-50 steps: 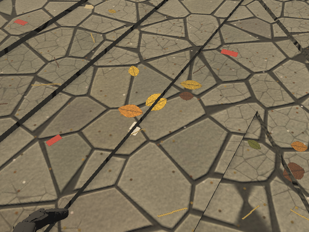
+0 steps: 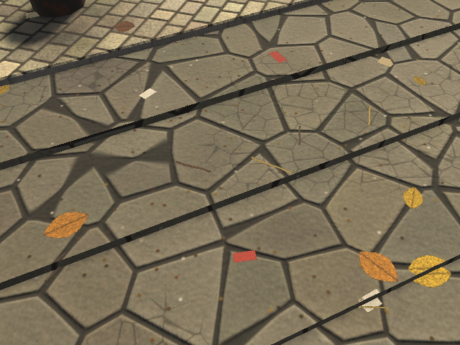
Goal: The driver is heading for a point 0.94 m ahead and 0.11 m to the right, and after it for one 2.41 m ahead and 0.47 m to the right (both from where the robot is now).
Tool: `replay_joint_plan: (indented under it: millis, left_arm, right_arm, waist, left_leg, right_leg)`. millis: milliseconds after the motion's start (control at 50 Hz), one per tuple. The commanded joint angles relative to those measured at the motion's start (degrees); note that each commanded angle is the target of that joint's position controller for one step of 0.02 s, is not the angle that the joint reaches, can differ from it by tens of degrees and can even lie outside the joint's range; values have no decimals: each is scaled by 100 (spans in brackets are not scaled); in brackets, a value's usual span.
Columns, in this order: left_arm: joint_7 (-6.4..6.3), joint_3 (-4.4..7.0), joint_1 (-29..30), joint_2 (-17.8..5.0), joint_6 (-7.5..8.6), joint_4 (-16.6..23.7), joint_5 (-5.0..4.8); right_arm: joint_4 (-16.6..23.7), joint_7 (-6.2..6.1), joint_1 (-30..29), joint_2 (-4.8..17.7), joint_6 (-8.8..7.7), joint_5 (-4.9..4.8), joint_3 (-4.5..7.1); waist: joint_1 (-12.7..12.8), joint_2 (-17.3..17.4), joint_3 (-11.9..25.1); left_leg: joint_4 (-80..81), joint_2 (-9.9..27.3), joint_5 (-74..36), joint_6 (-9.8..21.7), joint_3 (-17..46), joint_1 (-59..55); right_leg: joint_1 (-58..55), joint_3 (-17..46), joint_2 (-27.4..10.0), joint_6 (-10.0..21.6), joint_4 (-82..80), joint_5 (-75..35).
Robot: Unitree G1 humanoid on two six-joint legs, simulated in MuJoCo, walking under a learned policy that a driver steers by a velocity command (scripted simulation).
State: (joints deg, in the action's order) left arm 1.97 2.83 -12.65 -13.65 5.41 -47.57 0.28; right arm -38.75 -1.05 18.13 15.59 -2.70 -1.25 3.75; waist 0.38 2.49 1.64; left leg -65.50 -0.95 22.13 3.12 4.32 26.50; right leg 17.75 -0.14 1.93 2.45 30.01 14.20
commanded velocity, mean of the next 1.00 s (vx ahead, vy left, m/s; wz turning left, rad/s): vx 0.49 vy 0.00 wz -0.13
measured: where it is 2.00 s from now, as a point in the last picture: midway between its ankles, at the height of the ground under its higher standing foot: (280, 219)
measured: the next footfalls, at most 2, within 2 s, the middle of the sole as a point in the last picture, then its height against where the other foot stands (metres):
left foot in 0.28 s outside the picture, level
right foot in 0.78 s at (287, 336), level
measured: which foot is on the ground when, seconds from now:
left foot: up 0.00-0.26, down 0.28-0.84, up 0.86-1.00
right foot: down 0.00-0.34, up 0.36-0.76, down 0.78-1.00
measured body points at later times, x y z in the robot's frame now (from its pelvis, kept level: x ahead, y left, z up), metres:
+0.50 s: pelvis +0.24 +0.07 +0.02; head +0.27 +0.08 +0.47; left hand +0.35 +0.34 -0.11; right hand +0.38 -0.20 -0.08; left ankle +0.28 +0.17 -0.72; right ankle +0.21 -0.07 -0.64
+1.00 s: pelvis +0.48 -0.02 +0.03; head +0.51 -0.04 +0.48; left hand +0.57 +0.25 -0.09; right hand +0.63 -0.30 -0.06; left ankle +0.49 +0.15 -0.64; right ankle +0.49 -0.09 -0.71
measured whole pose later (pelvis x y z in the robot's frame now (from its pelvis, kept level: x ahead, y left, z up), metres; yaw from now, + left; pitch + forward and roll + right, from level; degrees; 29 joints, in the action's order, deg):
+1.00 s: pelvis +0.48 -0.02 +0.03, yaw -12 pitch +2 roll +0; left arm 2.5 2.7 -19.5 -15.1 2.3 -46.0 -1.1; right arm -38.2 -0.1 5.3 16.4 -4.0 -0.9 2.3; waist 2.7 2.5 -1.6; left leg -62.0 3.5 25.3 1.6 2.1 29.7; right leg 14.9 3.5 5.6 -3.0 22.3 32.4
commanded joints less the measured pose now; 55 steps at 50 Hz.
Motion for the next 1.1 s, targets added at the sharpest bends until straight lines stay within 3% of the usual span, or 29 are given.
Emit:
replay_joint_plan:
  millis: [20,120,160,240,280,300,320,340,360,380,400,420,460,520,620,680,760,780,800,820,840,860,880,900,920,940,1000,1040,1100]
  left_arm:
    - [-71,131,-80,-668,81,275,13]
    - [-155,167,-437,-867,80,149,-103]
    - [-168,178,-607,-993,51,104,-131]
    - [-148,197,-908,-1166,-52,0,-213]
    - [-153,233,-890,-1305,-121,-38,-229]
    - [-136,177,-1065,-1161,-148,-74,-215]
    - [-126,124,-1256,-1084,-148,-93,-173]
    - [-102,58,-1037,-1035,-89,52,-84]
    - [-51,-129,-1027,-408,-24,228,-40]
    - [-48,-47,-726,-739,41,275,-243]
    - [-50,31,-233,-1023,62,469,-326]
    - [-53,33,-24,-1018,44,492,-265]
    - [-58,23,-89,-804,-34,467,-142]
    - [-13,-43,-163,-566,-185,425,-117]
    - [21,-80,473,-565,-354,534,-113]
    - [42,-75,996,-624,-413,756,-129]
    - [116,-16,1061,-689,-435,909,-95]
    - [119,66,566,-772,-434,785,-106]
    - [112,256,-198,-1078,-413,498,-131]
    - [89,470,-1111,-1463,-411,267,-242]
    - [34,570,-1766,-1671,-455,105,-346]
    - [38,386,-1778,-1453,-374,140,-200]
    - [56,323,-1290,-1358,-301,336,-171]
    - [78,280,-915,-1187,-266,443,-215]
    - [85,202,-473,-1007,-245,562,-168]
    - [65,197,-262,-1046,-190,651,-114]
    - [-16,167,-206,-1011,-126,807,-146]
    - [-121,172,-458,-1022,-110,824,-152]
    - [-216,113,-685,-875,-149,801,-107]
  right_arm:
    - [605,31,-517,457,-191,74,97]
    - [784,106,-1207,125,-219,117,-93]
    - [827,168,-1507,43,-234,67,-149]
    - [912,271,-1877,224,-208,-15,-124]
    - [905,284,-1691,408,-214,6,-51]
    - [829,263,-1373,673,-227,40,70]
    - [636,235,-713,903,-215,65,203]
    - [381,167,397,1187,-136,87,335]
    - [81,151,1068,1433,-45,68,383]
    - [66,154,1154,1191,-43,105,320]
    - [179,144,454,955,-75,98,209]
    - [228,149,-1,710,-104,118,124]
    - [228,162,-427,510,-144,206,64]
    - [152,129,-589,560,-234,168,90]
    - [-12,71,-498,832,-314,235,157]
    - [-175,73,-354,1018,-269,168,223]
    - [-362,58,-233,1140,-102,100,293]
    - [-364,28,-366,1148,-41,108,292]
    - [-337,1,-135,986,21,144,243]
    - [-157,-34,19,918,13,147,180]
    - [-47,18,-300,596,-56,307,25]
    - [113,132,-607,438,-190,195,-39]
    - [276,180,-992,538,-290,44,-28]
    - [406,148,-1344,673,-339,17,-13]
    - [441,84,-1363,667,-328,-3,20]
    - [501,57,-1281,650,-301,-26,4]
    - [533,69,-1282,600,-146,66,15]
    - [599,77,-1516,509,-87,155,3]
    - [689,135,-1827,326,-72,138,-53]
  waist:
    - [84,-891,-317]
    - [275,-734,-315]
    - [389,-795,-299]
    - [471,-850,-434]
    - [235,-918,-370]
    - [54,-576,28]
    - [-244,-394,720]
    - [-780,-171,1525]
    - [-797,1061,2185]
    - [-907,926,2072]
    - [-743,563,1072]
    - [-516,364,612]
    - [-115,310,219]
    - [160,417,-12]
    - [77,335,-208]
    - [-47,230,-445]
    - [-51,175,-490]
    - [229,181,-281]
    - [424,-201,223]
    - [724,-743,929]
    - [1002,-1381,1090]
    - [767,-1200,1287]
    - [610,-786,897]
    - [481,-367,534]
    - [195,-172,333]
    - [4,-682,336]
    - [-200,-472,322]
    - [-112,-527,288]
    - [-58,-733,302]
  left_leg:
    - [-133,635,-555,-17,159,1947]
    - [1560,630,-1469,-241,-282,1557]
    - [2328,520,-1801,-312,-419,1078]
    - [3153,403,-1930,-205,-452,555]
    - [3560,269,-1679,-11,-504,34]
    - [3829,84,-1661,173,-701,-875]
    - [3770,75,-1835,372,-730,-2375]
    - [3584,891,-1746,755,97,-4165]
    - [4112,2118,-499,1313,2226,-5622]
    - [4848,2348,325,1502,3321,-5111]
    - [4956,2146,97,1312,2639,-4305]
    - [5020,1788,-407,1148,1871,-3496]
    - [5362,1421,-697,1046,1258,-2377]
    - [5714,1349,-898,1121,677,-1661]
    - [5787,1397,-1083,857,-167,-1396]
    - [5890,1618,-930,721,-345,-1853]
    - [5504,1750,-1468,628,-690,-2500]
    - [4803,1598,-2439,524,-956,-2474]
    - [3398,1135,-3570,379,-1335,-2188]
    - [1782,767,-3425,-23,-1450,-585]
    - [209,208,151,-287,-1194,896]
    - [-555,126,1042,-164,-222,1281]
    - [-567,317,931,-85,3,1330]
    - [-231,391,681,-74,-103,1304]
    - [1,497,343,-76,-154,1375]
    - [57,587,255,-121,-13,1131]
    - [351,484,118,-211,-216,898]
    - [512,361,-471,-320,-367,1050]
    - [1109,274,-1143,-470,-532,1003]
  right_leg:
    - [-1207,2423,-1549,949,-2025,1043]
    - [-1042,1217,-1254,929,-2203,-820]
    - [-965,922,-1213,872,-2185,-1032]
    - [-1219,935,-1524,773,-2046,-967]
    - [-1418,893,-1620,639,-1716,-1763]
    - [-1442,602,-1380,487,-981,-2952]
    - [-1027,367,-1135,299,160,-3726]
    - [188,296,-985,64,1619,-2751]
    - [2090,67,-273,-181,3335,1274]
    - [2644,582,-244,-161,4188,1682]
    - [2986,446,-555,-144,4244,1218]
    - [2740,328,-774,-162,3975,808]
    - [2166,295,-928,-262,3592,414]
    - [1927,170,-876,-443,3192,-16]
    - [1512,210,-789,-535,1902,-1239]
    - [1580,151,-821,-414,1248,-1022]
    - [1208,-349,-610,-105,752,-3]
    - [578,-569,-386,8,519,-2]
    - [-601,-824,91,119,330,82]
    - [-2650,230,-217,546,411,204]
    - [-3626,2032,-1144,854,-302,927]
    - [-3501,3215,-1536,924,-934,1007]
    - [-2939,3090,-1646,812,-1239,434]
    - [-2398,2722,-1500,691,-1332,3]
    - [-2010,2617,-1458,682,-1499,235]
    - [-1553,2835,-1512,870,-1592,234]
    - [-1092,2340,-1274,737,-1824,-116]
    - [-996,2033,-1109,650,-1793,-509]
    - [-1045,1671,-947,560,-1703,-794]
